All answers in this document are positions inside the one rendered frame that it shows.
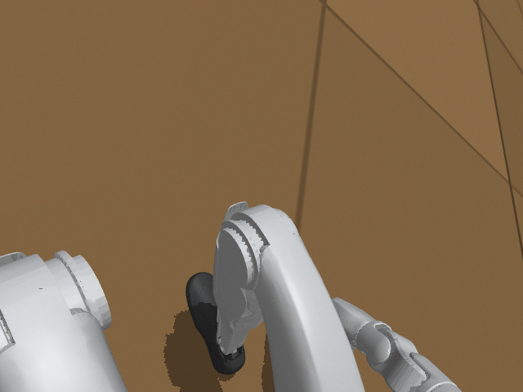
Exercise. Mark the right robot foot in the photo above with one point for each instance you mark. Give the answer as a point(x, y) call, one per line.
point(203, 310)

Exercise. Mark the right robot arm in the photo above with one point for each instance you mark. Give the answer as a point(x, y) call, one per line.
point(397, 360)

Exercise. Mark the right robot hand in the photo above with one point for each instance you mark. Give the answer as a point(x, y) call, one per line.
point(352, 318)

